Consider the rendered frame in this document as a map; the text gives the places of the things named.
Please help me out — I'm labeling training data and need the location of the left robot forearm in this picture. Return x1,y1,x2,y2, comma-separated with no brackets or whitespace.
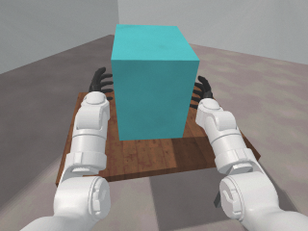
53,91,111,213

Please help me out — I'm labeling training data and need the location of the robot left upper arm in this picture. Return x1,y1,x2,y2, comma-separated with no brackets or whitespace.
20,176,111,231

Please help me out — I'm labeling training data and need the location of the robot left hand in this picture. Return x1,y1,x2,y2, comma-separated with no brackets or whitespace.
89,66,114,100

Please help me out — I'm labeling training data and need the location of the table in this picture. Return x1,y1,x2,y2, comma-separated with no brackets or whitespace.
55,86,261,208

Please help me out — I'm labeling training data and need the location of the robot right hand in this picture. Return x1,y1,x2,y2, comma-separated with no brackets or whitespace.
190,75,214,109

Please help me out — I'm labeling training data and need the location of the carton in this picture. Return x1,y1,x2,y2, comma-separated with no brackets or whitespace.
111,24,200,141

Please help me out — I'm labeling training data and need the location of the right robot forearm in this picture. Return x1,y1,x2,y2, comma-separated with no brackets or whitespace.
195,98,279,206

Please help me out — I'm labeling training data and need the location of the robot right upper arm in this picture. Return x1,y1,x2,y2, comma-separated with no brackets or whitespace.
219,171,308,231

